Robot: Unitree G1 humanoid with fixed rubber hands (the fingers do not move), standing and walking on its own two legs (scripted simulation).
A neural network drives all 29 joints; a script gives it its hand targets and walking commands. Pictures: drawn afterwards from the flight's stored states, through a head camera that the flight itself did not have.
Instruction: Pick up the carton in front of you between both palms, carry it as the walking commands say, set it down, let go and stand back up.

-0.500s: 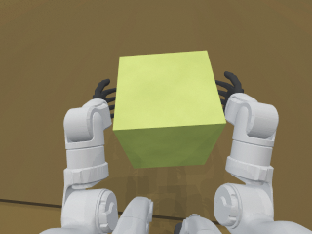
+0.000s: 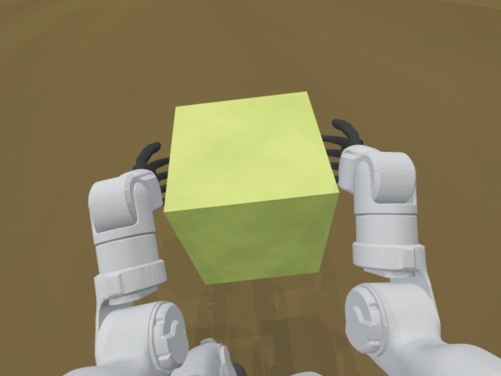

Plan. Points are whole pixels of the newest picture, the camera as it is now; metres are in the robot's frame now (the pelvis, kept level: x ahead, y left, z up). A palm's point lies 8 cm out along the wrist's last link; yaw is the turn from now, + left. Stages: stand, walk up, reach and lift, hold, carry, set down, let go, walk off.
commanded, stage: carry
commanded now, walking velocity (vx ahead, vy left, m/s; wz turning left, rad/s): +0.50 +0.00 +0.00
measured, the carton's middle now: (252, 195) +0.38 -0.04 +0.07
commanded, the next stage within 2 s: none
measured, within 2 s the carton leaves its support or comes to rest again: neither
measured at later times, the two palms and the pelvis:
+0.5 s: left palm (161, 40) +0.63 +0.08 +0.23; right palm (318, 14) +0.66 -0.22 +0.23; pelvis +0.30 -0.08 +0.06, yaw +3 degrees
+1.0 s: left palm (173, 19) +0.87 +0.07 +0.17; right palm (292, 3) +0.88 -0.23 +0.18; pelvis +0.60 -0.08 +0.07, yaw +0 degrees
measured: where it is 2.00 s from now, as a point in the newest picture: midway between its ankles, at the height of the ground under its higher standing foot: (243, 158)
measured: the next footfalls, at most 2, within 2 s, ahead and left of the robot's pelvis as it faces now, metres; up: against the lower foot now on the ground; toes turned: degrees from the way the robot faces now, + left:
right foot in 0.44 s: +0.44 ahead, -0.15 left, +0.00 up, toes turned -4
left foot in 1.02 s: +0.78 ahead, +0.01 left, +0.00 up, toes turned +9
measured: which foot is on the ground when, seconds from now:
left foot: down 0.00-0.46, up 0.48-1.00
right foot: up 0.00-0.42, down 0.44-1.00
